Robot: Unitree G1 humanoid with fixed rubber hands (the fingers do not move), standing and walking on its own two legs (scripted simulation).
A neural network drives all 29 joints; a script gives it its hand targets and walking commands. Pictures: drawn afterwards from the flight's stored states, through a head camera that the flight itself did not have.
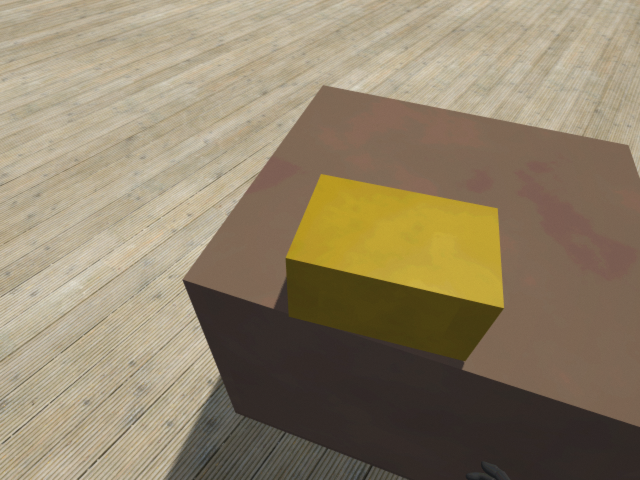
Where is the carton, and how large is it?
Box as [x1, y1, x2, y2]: [286, 174, 503, 360]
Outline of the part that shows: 321,174 286,256 289,316 465,360 503,308 497,208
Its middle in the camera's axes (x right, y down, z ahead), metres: +0.11 +0.03 +0.60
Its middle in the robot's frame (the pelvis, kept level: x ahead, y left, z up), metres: +0.44 -0.09 +0.00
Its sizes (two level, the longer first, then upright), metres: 0.275 0.181 0.148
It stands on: a pedestal, 0.69 m high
